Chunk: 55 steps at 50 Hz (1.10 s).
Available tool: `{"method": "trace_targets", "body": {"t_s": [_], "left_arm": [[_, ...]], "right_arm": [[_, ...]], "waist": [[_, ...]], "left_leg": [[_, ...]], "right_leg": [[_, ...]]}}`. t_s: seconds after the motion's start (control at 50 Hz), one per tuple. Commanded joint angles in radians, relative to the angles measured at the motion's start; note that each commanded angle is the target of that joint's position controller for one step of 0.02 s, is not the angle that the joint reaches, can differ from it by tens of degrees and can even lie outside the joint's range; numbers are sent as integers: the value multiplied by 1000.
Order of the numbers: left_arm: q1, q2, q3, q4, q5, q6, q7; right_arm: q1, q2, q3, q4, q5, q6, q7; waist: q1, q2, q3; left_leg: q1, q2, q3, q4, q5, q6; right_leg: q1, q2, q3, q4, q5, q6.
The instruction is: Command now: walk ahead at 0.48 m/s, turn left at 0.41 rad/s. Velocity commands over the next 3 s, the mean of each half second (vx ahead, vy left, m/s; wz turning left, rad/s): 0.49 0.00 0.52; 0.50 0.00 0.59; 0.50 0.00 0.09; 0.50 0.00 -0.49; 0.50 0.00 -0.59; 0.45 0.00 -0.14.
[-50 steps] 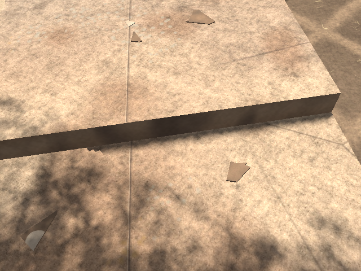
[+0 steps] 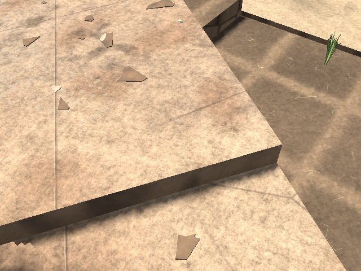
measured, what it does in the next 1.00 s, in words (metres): walks ahead, turning left: left foot, then right foot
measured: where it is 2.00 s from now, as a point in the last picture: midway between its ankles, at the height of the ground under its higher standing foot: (52, 145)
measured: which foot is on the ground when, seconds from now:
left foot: up 0.00-0.28, down 0.30-0.78, up 0.80-1.00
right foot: down 0.00-0.28, up 0.30-0.74, down 0.76-1.00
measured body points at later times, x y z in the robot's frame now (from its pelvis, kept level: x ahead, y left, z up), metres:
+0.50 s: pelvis +0.28 +0.07 +0.00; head +0.31 +0.09 +0.44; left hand +0.36 +0.38 -0.10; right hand +0.45 -0.18 -0.11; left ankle +0.29 +0.13 -0.75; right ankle +0.35 -0.10 -0.66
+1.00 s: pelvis +0.54 +0.11 +0.00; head +0.57 +0.12 +0.44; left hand +0.44 +0.38 -0.12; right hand +0.83 -0.01 -0.10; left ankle +0.49 +0.25 -0.63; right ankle +0.60 +0.02 -0.75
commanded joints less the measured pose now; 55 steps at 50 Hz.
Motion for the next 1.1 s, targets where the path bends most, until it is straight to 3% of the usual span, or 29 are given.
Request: {"method": "trace_targets", "body": {"t_s": [0.02, 0.1, 0.18, 0.24, 0.26, 0.28, 0.3, 0.32, 0.34, 0.36, 0.38, 0.42, 0.46, 0.52, 0.6, 0.66, 0.72, 0.74, 0.76, 0.78, 0.8, 0.82, 0.84, 0.86, 0.88, 0.94, 1.02, 1.06, 1.1], "left_arm": [[-57, 121, 28, -45, 6, -24, 12], [-28, 157, 34, -27, -6, -19, 26], [40, 187, 43, 2, -23, 11, 33], [29, 237, 54, -10, -26, 37, 43], [22, 251, 57, -13, -26, 46, 46], [4, 257, 56, -19, -31, 51, 50], [10, 232, 44, -39, -20, 44, 54], [109, 63, -6, -89, 6, 14, 33], [5, 138, -1, -110, -30, -34, 15], [-98, 182, 10, -147, -63, -53, 7], [-108, 173, 5, -150, -51, -61, 12], [-79, 185, 17, -134, -13, -43, 23], [-59, 172, 18, -142, 2, -18, 24], [-141, 136, 5, -176, 11, -1, 29], [-305, 101, -13, -220, 2, -7, 22], [-353, 133, -6, -246, -15, -14, 13], [-279, 168, 10, -227, -20, -22, 3], [-208, 179, 21, -210, -13, -28, 7], [-93, 212, 38, -195, 2, -36, 13], [74, 281, 53, -183, 15, -34, 24], [101, 320, 62, -150, 14, -24, 13], [44, 213, 43, -180, -3, -17, 12], [7, 158, 27, -191, -7, -6, 19], [-36, 142, 16, -193, -2, 2, 22], [-57, 126, 9, -185, 5, 5, 26], [-50, 126, 11, -163, 2, 2, 31], [-6, 164, 26, -140, 5, 9, 38], [41, 156, 22, -119, 8, 26, 38], [81, 156, 21, -101, -3, 35, 40]], "right_arm": [[-3, -15, -1, -70, -6, 2, 6], [-151, 2, 17, -131, -15, -2, 34], [-265, 1, 25, -209, -9, -3, 63], [-222, -51, 2, -238, -5, 2, 73], [-131, -85, -16, -224, -1, 5, 72], [18, -137, -45, -193, 0, 8, 62], [171, -212, -77, -159, -5, 20, 39], [130, -302, -85, -166, -8, 13, 31], [174, -234, -63, -192, -18, -1, 33], [138, -184, -50, -184, -25, -14, 34], [66, -157, -41, -193, -17, -22, 35], [-47, -108, -24, -228, -30, -27, 30], [-61, -114, -24, -234, -27, -30, 24], [-26, -148, -32, -220, -21, -29, 4], [26, -155, -32, -206, -16, -14, -10], [72, -150, -32, -190, -10, -5, -11], [50, -128, -25, -199, -11, 10, -16], [22, -116, -20, -209, -11, 10, -17], [3, -71, -4, -223, -13, 4, -15], [36, 4, 22, -247, -40, -1, -16], [183, -12, 25, -273, 3, -8, -14], [158, -122, 4, -233, 16, 1, -16], [42, -155, -7, -252, 3, 8, -12], [-13, -136, -7, -265, -14, 15, -13], [-43, -122, -10, -281, -24, 16, -10], [-15, -42, 8, -290, -11, 27, 1], [-68, -21, 17, -316, -19, 37, 1], [-66, 24, 34, -309, -22, 49, 0], [-125, 30, 40, -330, -18, 45, 5]], "waist": [[-30, -106, 55], [17, -80, 100], [45, -71, 119], [-12, -132, 28], [-65, -153, -29], [-150, -143, -106], [-215, -62, -195], [-69, 202, -261], [-143, 98, -392], [-152, 45, -250], [-97, -43, -147], [-15, -69, -75], [11, -52, -62], [-5, -33, -25], [-74, 18, -16], [-91, 49, -33], [-43, 89, -49], [6, 93, -68], [68, 71, -154], [97, -103, -313], [6, -408, -358], [34, -226, -237], [60, -154, -123], [41, -98, -50], [22, -111, -3], [-10, -151, 9], [2, -116, 2], [12, -140, -5], [27, -117, 42]], "left_leg": [[-100, 27, -62, -98, 133, -12], [-54, 9, 36, -341, 270, 2], [-99, -10, 94, -456, 202, 41], [61, -105, 183, -466, 57, 93], [179, -145, 201, -463, 9, 118], [396, -181, 194, -532, 40, 152], [708, -99, 25, -559, 43, 200], [1023, 160, -546, -639, -103, 379], [1086, 229, -795, -794, -202, 423], [990, 202, -648, -827, -129, 362], [822, 157, -510, -826, -13, 323], [583, 93, -360, -857, 200, 288], [486, 72, -307, -887, 301, 292], [390, 18, -205, -898, 350, 269], [342, -54, -154, -850, 249, 192], [428, -17, -240, -783, 196, 176], [484, 17, -347, -674, 131, 160], [467, -15, -339, -598, 215, 135], [405, -75, -290, -415, 254, 93], [232, -161, -174, -92, -116, 37], [-88, -212, -133, 134, -451, 1], [-182, -126, -149, 249, -370, -22], [-200, -94, -107, 267, -278, -31], [-170, -64, -81, 248, -217, -37], [-154, -40, -75, 215, -175, -42], [-114, -16, -33, 217, -126, -59], [-195, -12, -33, 156, -44, -94], [-255, -29, 0, 241, -70, -99], [-345, -26, -12, 220, -66, -85]], "right_leg": [[3, -274, 112, -180, 300, -132], [19, -269, 4, -206, 320, -113], [189, -311, -44, -136, 458, -97], [253, -312, -84, 49, 932, -68], [246, -305, -89, 186, 1049, -59], [168, -278, -102, 388, 1014, -35], [-71, -235, -97, 687, 712, 6], [-537, -17, -2, 1048, -327, 64], [-651, 9, 238, 1154, -388, 48], [-723, -42, 254, 1119, -282, 26], [-685, -90, 245, 1017, -190, 16], [-543, -141, 243, 893, -127, 34], [-492, -147, 227, 820, -104, 66], [-490, -125, 193, 643, 35, 111], [-384, -41, 162, 325, 283, 119], [-371, -17, 192, 234, 268, 107], [-288, -6, 206, 205, 115, 72], [-179, 4, 184, 145, 129, 46], [21, -66, 230, 130, 162, -2], [318, -298, 478, 152, 237, -77], [477, -493, 961, 48, -25, -246], [390, -464, 920, 14, -279, -225], [266, -411, 737, 2, -290, -179], [132, -359, 620, -25, -188, -153], [50, -320, 535, -47, -106, -146], [-40, -283, 350, -94, 104, -152], [9, -305, 232, -97, 260, -170], [80, -323, 226, -87, 244, -183], [134, -334, 207, -94, 210, -175]]}}
Next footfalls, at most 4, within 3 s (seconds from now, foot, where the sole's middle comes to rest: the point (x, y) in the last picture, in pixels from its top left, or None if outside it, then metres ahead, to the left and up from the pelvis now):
0.30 left None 0.32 0.14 -0.78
0.76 right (188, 237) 0.63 0.04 -0.78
1.20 left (87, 223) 0.62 0.40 -0.65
1.34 left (87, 246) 0.59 0.42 -0.78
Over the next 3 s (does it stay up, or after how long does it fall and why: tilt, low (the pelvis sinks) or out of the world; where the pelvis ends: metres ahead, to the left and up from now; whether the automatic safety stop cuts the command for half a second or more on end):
stays up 1.49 0.67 0.13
